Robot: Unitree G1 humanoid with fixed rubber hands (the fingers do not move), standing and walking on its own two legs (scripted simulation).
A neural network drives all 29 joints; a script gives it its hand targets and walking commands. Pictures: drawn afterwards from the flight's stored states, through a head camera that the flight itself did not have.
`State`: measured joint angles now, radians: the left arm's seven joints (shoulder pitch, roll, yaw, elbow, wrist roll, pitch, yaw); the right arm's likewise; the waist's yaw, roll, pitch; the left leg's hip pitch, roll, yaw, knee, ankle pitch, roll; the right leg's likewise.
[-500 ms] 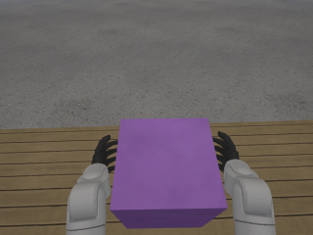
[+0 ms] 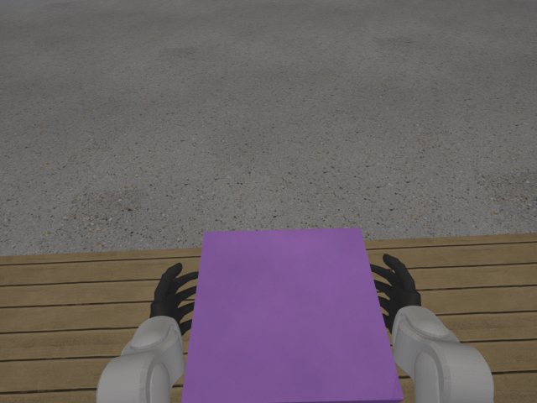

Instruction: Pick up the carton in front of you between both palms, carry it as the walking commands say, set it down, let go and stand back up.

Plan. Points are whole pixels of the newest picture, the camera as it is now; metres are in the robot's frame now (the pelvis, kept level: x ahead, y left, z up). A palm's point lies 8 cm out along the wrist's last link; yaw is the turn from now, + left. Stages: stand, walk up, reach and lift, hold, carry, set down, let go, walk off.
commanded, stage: carry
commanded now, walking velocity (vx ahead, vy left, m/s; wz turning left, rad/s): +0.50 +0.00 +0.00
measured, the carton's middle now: (284, 338) +0.23 +0.00 +0.01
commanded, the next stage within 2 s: none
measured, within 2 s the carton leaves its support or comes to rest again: neither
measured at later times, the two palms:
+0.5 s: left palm (191, 167) +0.56 +0.17 +0.06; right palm (339, 167) +0.54 -0.13 +0.07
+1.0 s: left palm (226, 80) +0.96 +0.13 +0.07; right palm (332, 78) +0.96 -0.18 +0.06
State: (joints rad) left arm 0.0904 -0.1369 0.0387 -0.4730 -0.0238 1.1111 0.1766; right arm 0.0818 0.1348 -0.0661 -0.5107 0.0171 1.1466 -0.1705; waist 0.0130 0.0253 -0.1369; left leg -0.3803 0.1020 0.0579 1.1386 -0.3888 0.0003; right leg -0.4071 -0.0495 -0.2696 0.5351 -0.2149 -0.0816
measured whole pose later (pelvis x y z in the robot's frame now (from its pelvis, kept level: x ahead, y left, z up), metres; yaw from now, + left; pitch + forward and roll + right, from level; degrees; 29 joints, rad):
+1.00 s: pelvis +0.62 -0.02 -0.02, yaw -1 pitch +3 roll +0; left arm -0.42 -0.14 0.22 -0.09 0.02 0.97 0.21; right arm -0.44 0.09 -0.23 -0.11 -0.01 1.00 -0.22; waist 0.02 0.05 0.06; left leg -0.40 0.01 0.03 1.22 -0.50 0.02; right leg -0.53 -0.01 -0.20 0.62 -0.16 -0.12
